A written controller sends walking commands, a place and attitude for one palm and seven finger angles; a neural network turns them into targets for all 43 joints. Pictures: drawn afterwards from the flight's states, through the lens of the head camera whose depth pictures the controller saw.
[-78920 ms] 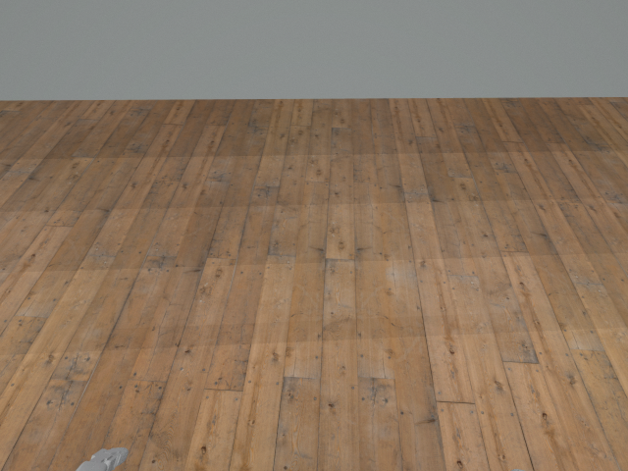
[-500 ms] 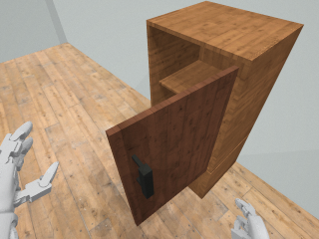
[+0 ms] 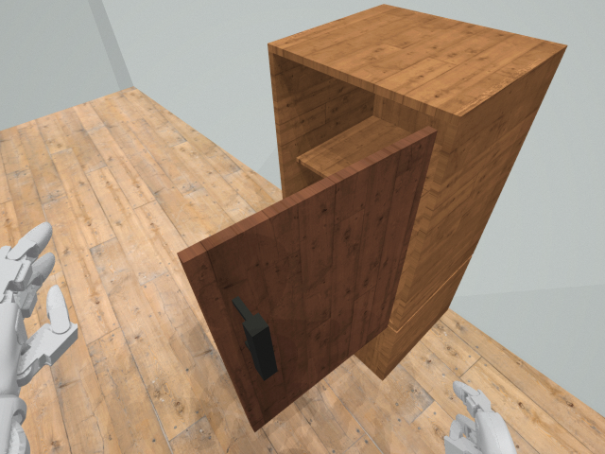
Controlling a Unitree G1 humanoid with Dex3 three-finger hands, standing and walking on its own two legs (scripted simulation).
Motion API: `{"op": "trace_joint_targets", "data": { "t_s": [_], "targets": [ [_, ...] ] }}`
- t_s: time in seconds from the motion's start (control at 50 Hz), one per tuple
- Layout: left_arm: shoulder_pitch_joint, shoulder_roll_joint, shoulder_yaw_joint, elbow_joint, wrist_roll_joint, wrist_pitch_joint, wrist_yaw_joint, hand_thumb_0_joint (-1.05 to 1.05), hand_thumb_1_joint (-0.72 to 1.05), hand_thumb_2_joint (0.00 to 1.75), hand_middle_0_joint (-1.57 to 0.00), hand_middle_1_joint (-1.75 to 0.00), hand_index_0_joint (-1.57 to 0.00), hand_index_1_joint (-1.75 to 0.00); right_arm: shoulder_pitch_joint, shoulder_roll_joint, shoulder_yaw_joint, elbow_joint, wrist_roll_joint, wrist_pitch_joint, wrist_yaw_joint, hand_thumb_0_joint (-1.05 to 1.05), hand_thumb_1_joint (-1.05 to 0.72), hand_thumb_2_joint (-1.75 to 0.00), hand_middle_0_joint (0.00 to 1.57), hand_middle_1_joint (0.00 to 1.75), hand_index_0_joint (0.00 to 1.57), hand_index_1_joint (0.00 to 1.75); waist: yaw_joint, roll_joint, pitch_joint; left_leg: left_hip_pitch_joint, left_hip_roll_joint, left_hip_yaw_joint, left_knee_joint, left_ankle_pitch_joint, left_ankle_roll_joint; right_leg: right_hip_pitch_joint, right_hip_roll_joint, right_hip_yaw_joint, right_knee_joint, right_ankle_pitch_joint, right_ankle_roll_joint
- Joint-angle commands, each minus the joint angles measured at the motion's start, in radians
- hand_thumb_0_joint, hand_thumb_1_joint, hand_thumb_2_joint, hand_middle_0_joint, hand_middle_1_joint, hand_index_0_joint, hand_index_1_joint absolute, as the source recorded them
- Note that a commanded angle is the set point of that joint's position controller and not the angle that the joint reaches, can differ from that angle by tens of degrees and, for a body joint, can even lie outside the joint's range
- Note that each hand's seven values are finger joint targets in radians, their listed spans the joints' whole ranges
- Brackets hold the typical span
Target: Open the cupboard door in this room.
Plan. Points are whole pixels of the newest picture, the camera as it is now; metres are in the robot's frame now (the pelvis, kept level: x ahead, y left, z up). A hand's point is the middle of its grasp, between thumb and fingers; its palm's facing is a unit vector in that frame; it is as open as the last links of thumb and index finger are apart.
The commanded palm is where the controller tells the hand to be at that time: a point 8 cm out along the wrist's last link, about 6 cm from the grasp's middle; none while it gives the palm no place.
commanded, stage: step back with the hand held close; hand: left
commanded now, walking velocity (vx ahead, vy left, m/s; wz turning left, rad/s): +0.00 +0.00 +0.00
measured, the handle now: (253, 337) +0.27 +0.11 +0.01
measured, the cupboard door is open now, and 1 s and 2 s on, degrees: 84 84 84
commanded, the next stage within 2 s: stop stepping back and stand still in 1.18 s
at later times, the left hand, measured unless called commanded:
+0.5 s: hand (43, 353) +0.16 +0.27 +0.16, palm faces +0.32 -0.79 -0.52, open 7.4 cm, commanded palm +0.10 +0.31 +0.17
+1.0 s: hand out of the picture +0.04 +0.31 +0.16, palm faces +0.50 -0.75 -0.43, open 7.4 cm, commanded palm -0.01 +0.35 +0.17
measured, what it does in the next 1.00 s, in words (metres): walks backwards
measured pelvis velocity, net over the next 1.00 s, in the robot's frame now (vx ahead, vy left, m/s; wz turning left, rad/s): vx -0.13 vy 0.04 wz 0.06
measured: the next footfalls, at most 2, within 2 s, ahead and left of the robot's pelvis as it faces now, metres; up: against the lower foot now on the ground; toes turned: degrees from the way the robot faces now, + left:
left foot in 1.02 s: -0.05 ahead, +0.14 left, +0.00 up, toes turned +3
right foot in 1.40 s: -0.24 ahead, -0.07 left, +0.00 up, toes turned -4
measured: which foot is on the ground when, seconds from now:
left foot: down 0.00-0.88, up 0.90-1.00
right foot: down 0.00-1.00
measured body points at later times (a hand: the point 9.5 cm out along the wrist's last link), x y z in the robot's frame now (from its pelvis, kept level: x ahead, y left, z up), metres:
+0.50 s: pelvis -0.05 +0.02 +0.00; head -0.03 +0.01 +0.45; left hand +0.14 +0.31 +0.18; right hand +0.13 -0.23 -0.08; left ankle +0.01 +0.11 -0.74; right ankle -0.06 -0.09 -0.74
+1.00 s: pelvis -0.13 +0.04 -0.01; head -0.13 +0.06 +0.44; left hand +0.01 +0.35 +0.18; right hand +0.05 -0.18 -0.09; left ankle -0.08 +0.13 -0.73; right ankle -0.09 -0.08 -0.74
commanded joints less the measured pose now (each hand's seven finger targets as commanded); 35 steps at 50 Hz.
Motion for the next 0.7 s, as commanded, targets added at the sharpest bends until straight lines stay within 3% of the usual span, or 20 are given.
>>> {"op": "trace_joint_targets", "data": {
  "t_s": [0.0, 0.04, 0.06, 0.08, 0.1, 0.12, 0.14, 0.16, 0.2, 0.26, 0.28, 0.3, 0.36, 0.4, 0.5, 0.54, 0.6, 0.66, 0.68],
  "targets": [
    [-0.068, 0.170, 0.113, -0.162, -0.001, -0.063, 0.007, 0.00, 0.90, 0.90, -0.20, -0.30, -0.20, -0.30, -0.135, -0.098, -0.045, -0.159, 0.000, -0.048, -0.011, 0.00, -0.90, -0.90, 0.20, 0.30, 0.20, 0.30, -0.004, -0.036, -0.050, 0.133, 0.013, -0.015, -0.033, 0.260, 0.028, -0.125, -0.037, 0.026, -0.069, 0.355, 0.031],
    [-0.070, 0.171, 0.115, -0.150, -0.004, -0.066, 0.004, 0.00, 0.90, 0.90, -0.20, -0.30, -0.20, -0.30, -0.140, -0.098, -0.045, -0.161, -0.001, -0.045, -0.012, 0.00, -0.90, -0.90, 0.20, 0.30, 0.20, 0.30, -0.001, -0.058, -0.045, 0.129, 0.011, -0.016, -0.036, 0.246, 0.030, -0.127, -0.036, 0.028, -0.075, 0.343, 0.033],
    [-0.145, 0.201, 0.127, -0.182, -0.004, -0.072, 0.008, 0.00, 0.90, 0.90, -0.20, -0.30, -0.20, -0.30, -0.141, -0.101, -0.043, -0.159, 0.002, -0.044, -0.014, 0.00, -0.90, -0.90, 0.20, 0.30, 0.20, 0.30, -0.003, -0.026, -0.061, 0.125, 0.006, -0.018, -0.037, 0.237, 0.030, -0.109, -0.042, 0.033, -0.075, 0.336, 0.029],
    [-0.230, 0.340, 0.260, -0.237, 0.014, -0.109, 0.019, 0.00, 0.90, 0.90, -0.20, -0.30, -0.20, -0.30, -0.124, -0.118, -0.054, -0.180, 0.005, -0.028, -0.011, 0.00, -0.90, -0.90, 0.20, 0.30, 0.20, 0.30, -0.037, -0.055, 0.004, 0.095, 0.030, -0.035, 0.033, 0.220, 0.047, -0.230, -0.096, 0.112, -0.133, 0.444, 0.065],
    [-0.133, 0.267, 0.209, -0.148, 0.015, -0.111, 0.010, 0.00, 0.90, 0.90, -0.20, -0.30, -0.20, -0.30, -0.130, -0.103, -0.052, -0.158, -0.002, -0.012, -0.012, 0.00, -0.90, -0.90, 0.20, 0.30, 0.20, 0.30, -0.042, -0.104, -0.025, 0.092, 0.025, -0.036, 0.054, 0.223, 0.047, -0.212, -0.118, 0.098, -0.117, 0.516, 0.073],
    [-0.100, 0.248, 0.185, -0.135, 0.019, -0.107, 0.006, 0.00, 0.90, 0.90, -0.20, -0.30, -0.20, -0.30, -0.138, -0.101, -0.053, -0.169, -0.001, 0.000, -0.010, 0.00, -0.90, -0.90, 0.20, 0.30, 0.20, 0.30, -0.039, -0.130, -0.030, 0.084, 0.021, -0.025, 0.059, 0.231, 0.046, -0.201, -0.123, 0.093, -0.107, 0.578, 0.089],
    [-0.083, 0.230, 0.169, -0.138, 0.022, -0.106, 0.004, 0.00, 0.90, 0.90, -0.20, -0.30, -0.20, -0.30, -0.134, -0.105, -0.056, -0.175, 0.001, 0.013, -0.007, 0.00, -0.90, -0.90, 0.20, 0.30, 0.20, 0.30, -0.044, -0.119, -0.044, 0.082, 0.020, -0.017, 0.061, 0.248, 0.045, -0.193, -0.124, 0.088, -0.092, 0.614, 0.097],
    [-0.085, 0.225, 0.159, -0.171, 0.025, -0.111, 0.003, 0.00, 0.90, 0.90, -0.20, -0.30, -0.20, -0.30, -0.135, -0.108, -0.059, -0.181, 0.001, 0.021, -0.009, 0.00, -0.90, -0.90, 0.20, 0.30, 0.20, 0.30, -0.045, -0.066, -0.068, 0.082, 0.022, -0.016, 0.055, 0.298, 0.044, -0.168, -0.123, 0.068, -0.065, 0.641, 0.097],
    [-0.018, 0.217, 0.160, -0.188, 0.023, -0.112, 0.008, 0.00, 0.90, 0.90, -0.20, -0.30, -0.20, -0.30, -0.127, -0.110, -0.061, -0.195, 0.004, 0.033, -0.008, 0.00, -0.90, -0.90, 0.20, 0.30, 0.20, 0.30, -0.043, -0.009, -0.130, 0.118, 0.039, -0.015, 0.036, 0.378, 0.044, -0.163, -0.109, 0.061, -0.036, 0.610, 0.098],
    [0.019, 0.240, 0.178, -0.247, 0.020, -0.112, 0.018, 0.00, 0.90, 0.90, -0.20, -0.30, -0.20, -0.30, -0.125, -0.115, -0.069, -0.210, 0.007, 0.050, -0.011, 0.00, -0.90, -0.90, 0.20, 0.30, 0.20, 0.30, -0.044, 0.007, -0.174, 0.120, 0.056, -0.023, 0.035, 0.448, 0.044, -0.149, -0.100, 0.055, -0.010, 0.590, 0.097],
    [0.037, 0.255, 0.197, -0.256, 0.017, -0.112, 0.022, 0.00, 0.90, 0.90, -0.20, -0.30, -0.20, -0.30, -0.127, -0.109, -0.070, -0.219, 0.010, 0.055, -0.010, 0.00, -0.90, -0.90, 0.20, 0.30, 0.20, 0.30, -0.043, -0.015, -0.187, 0.119, 0.063, -0.023, 0.036, 0.453, 0.043, -0.152, -0.098, 0.062, -0.003, 0.594, 0.096],
    [0.037, 0.260, 0.200, -0.267, 0.016, -0.112, 0.025, 0.00, 0.90, 0.90, -0.20, -0.30, -0.20, -0.30, -0.125, -0.110, -0.071, -0.224, 0.011, 0.058, -0.011, 0.00, -0.90, -0.90, 0.20, 0.30, 0.20, 0.30, -0.046, -0.038, -0.187, 0.105, 0.065, -0.027, 0.035, 0.445, 0.041, -0.154, -0.094, 0.060, 0.001, 0.577, 0.091],
    [0.049, 0.297, 0.238, -0.293, 0.014, -0.122, 0.036, 0.00, 0.90, 0.90, -0.20, -0.30, -0.20, -0.30, -0.124, -0.114, -0.079, -0.230, 0.013, 0.061, -0.018, 0.00, -0.90, -0.90, 0.20, 0.30, 0.20, 0.30, -0.045, -0.016, -0.193, 0.069, 0.075, -0.044, 0.018, 0.436, 0.037, -0.144, -0.091, 0.060, 0.023, 0.521, 0.073],
    [0.078, 0.287, 0.241, -0.278, 0.010, -0.126, 0.039, 0.00, 0.90, 0.90, -0.20, -0.30, -0.20, -0.30, -0.122, -0.110, -0.078, -0.236, 0.013, 0.061, -0.018, 0.00, -0.90, -0.90, 0.20, 0.30, 0.20, 0.30, -0.047, -0.008, -0.184, 0.046, 0.086, -0.057, 0.005, 0.416, 0.036, -0.156, -0.081, 0.066, 0.031, 0.464, 0.064],
    [0.096, 0.263, 0.226, -0.257, 0.009, -0.137, 0.045, 0.00, 0.90, 0.90, -0.20, -0.30, -0.20, -0.30, -0.114, -0.120, -0.082, -0.233, 0.013, 0.045, -0.016, 0.00, -0.90, -0.90, 0.20, 0.30, 0.20, 0.30, -0.055, 0.009, -0.130, -0.072, 0.101, -0.091, -0.042, 0.186, 0.037, -0.172, -0.071, 0.079, 0.022, 0.266, 0.053],
    [0.084, 0.252, 0.213, -0.258, 0.015, -0.147, 0.047, 0.00, 0.90, 0.90, -0.20, -0.30, -0.20, -0.30, -0.111, -0.127, -0.081, -0.234, 0.012, 0.032, -0.016, 0.00, -0.90, -0.90, 0.20, 0.30, 0.20, 0.30, -0.061, 0.027, -0.087, -0.148, 0.108, -0.120, -0.089, -0.024, 0.042, -0.183, -0.060, 0.085, 0.016, 0.128, 0.046],
    [0.064, 0.246, 0.217, -0.277, 0.035, -0.166, 0.053, 0.00, 0.90, 0.90, -0.20, -0.30, -0.20, -0.30, -0.110, -0.138, -0.079, -0.235, 0.008, 0.004, -0.018, 0.00, -0.90, -0.90, 0.20, 0.30, 0.20, 0.30, -0.059, 0.086, -0.051, -0.324, 0.145, -0.190, -0.191, -0.303, 0.066, -0.105, -0.025, 0.076, 0.079, -0.014, 0.045],
    [0.028, 0.259, 0.249, -0.292, 0.058, -0.181, 0.057, 0.00, 0.90, 0.90, -0.20, -0.30, -0.20, -0.30, -0.108, -0.146, -0.084, -0.234, -0.003, -0.017, -0.024, 0.00, -0.90, -0.90, 0.20, 0.30, 0.20, 0.30, -0.046, 0.146, -0.053, -0.534, 0.192, -0.274, -0.301, -0.483, 0.095, 0.060, 0.022, 0.049, 0.234, 0.007, 0.045],
    [0.029, 0.254, 0.249, -0.301, 0.059, -0.186, 0.054, 0.00, 0.90, 0.90, -0.20, -0.30, -0.20, -0.30, -0.105, -0.135, -0.087, -0.233, -0.001, -0.024, -0.022, 0.00, -0.90, -0.90, 0.20, 0.30, 0.20, 0.30, -0.044, 0.134, -0.069, -0.525, 0.196, -0.266, -0.294, -0.478, 0.096, 0.061, 0.028, 0.046, 0.249, 0.011, 0.042]
  ]
}}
